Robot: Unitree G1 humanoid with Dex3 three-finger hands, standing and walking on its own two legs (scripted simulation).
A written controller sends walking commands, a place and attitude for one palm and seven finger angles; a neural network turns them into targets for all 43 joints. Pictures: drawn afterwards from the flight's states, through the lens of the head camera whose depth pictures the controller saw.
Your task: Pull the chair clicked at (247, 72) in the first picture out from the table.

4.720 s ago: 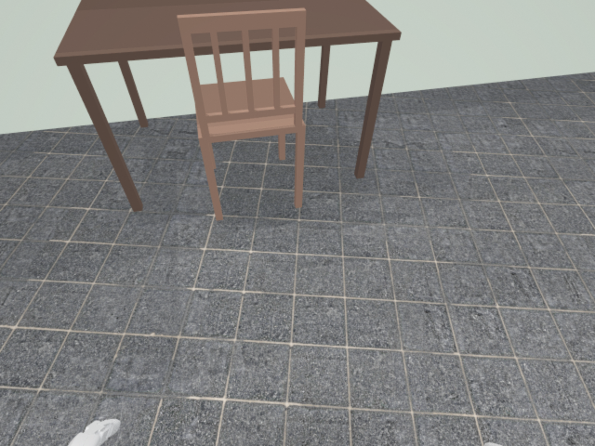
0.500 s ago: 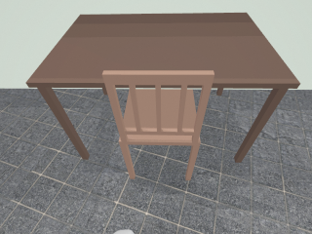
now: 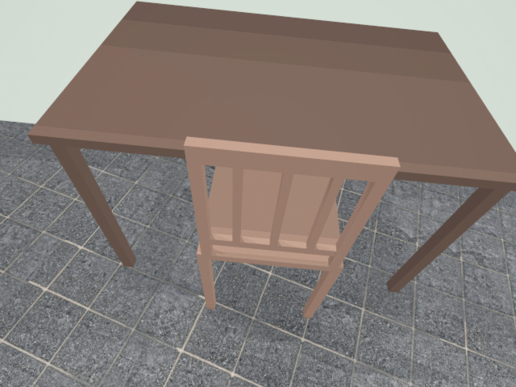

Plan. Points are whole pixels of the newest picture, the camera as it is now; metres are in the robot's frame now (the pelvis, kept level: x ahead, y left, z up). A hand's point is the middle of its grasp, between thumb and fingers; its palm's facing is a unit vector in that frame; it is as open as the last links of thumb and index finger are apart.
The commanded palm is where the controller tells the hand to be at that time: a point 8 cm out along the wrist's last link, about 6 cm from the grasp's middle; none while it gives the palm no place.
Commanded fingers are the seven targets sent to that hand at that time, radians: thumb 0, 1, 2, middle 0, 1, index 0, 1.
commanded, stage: come to a stop and stand still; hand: left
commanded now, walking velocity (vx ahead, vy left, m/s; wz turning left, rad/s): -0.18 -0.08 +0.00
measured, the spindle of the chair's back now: (280, 211) +0.48 -0.01 -0.10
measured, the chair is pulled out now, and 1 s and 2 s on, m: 0.00 0.00 0.00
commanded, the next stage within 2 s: look again from close up in 1.40 s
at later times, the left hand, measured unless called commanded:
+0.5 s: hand out of the picture +0.03 +0.14 -0.16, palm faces +0.06 -0.96 -0.26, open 7.3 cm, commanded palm none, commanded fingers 0.00 0.90 0.90 -0.20 -0.30 -0.20 -0.30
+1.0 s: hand out of the picture -0.10 +0.16 -0.17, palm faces +0.05 -0.98 -0.19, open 7.4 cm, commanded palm none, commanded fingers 0.00 0.90 0.90 -0.20 -0.30 -0.20 -0.30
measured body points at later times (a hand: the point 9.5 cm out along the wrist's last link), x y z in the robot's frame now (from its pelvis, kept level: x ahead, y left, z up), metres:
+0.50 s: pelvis -0.02 -0.05 +0.00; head -0.01 -0.07 +0.45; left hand +0.03 +0.19 -0.14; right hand +0.01 -0.28 -0.17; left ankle -0.05 +0.09 -0.70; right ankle -0.01 -0.15 -0.74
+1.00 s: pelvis -0.07 -0.01 +0.00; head -0.05 -0.02 +0.45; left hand -0.10 +0.21 -0.16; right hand -0.04 -0.24 -0.16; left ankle -0.06 +0.10 -0.74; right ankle -0.08 -0.13 -0.74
